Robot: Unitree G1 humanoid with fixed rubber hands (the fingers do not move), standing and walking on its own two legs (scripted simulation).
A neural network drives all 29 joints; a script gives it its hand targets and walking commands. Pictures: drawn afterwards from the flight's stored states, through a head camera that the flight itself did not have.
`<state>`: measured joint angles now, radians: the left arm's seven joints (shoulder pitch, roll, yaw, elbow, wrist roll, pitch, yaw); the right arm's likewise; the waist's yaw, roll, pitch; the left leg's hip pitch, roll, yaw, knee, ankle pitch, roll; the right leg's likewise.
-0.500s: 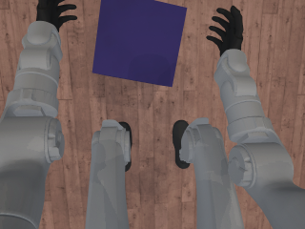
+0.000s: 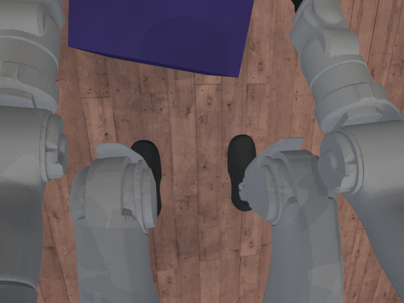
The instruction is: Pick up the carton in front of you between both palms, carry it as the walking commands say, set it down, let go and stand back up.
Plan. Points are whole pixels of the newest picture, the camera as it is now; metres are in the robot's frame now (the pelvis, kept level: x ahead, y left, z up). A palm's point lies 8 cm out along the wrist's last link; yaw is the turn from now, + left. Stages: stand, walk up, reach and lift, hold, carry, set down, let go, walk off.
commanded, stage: reach and lift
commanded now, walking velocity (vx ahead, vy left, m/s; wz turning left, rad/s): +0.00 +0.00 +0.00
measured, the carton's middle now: (167, 1) +0.52 +0.08 -0.25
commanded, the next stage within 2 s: none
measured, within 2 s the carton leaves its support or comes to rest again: leaves its support in 0.68 s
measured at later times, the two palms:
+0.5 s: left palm out of the picture +0.54 +0.22 -0.17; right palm out of the picture +0.53 -0.08 -0.16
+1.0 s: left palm out of the picture +0.50 +0.23 -0.06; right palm out of the picture +0.52 -0.07 -0.05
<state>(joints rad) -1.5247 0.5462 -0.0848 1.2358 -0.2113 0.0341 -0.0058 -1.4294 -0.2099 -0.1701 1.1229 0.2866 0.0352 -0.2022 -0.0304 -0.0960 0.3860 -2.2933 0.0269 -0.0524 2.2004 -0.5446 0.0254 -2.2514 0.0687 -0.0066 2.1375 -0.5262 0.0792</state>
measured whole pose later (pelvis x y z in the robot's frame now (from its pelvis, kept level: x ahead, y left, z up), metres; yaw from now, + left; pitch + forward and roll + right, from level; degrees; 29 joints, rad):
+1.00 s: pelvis +0.01 -0.01 +0.03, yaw +5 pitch +39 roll -3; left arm -1.22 0.25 0.14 0.87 0.03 0.32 0.03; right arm -1.09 0.03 -0.47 0.69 0.02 0.22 -0.21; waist 0.00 -0.09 0.04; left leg -2.24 -0.04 -0.06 2.09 -0.53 -0.02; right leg -2.20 0.10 0.05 2.07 -0.56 0.10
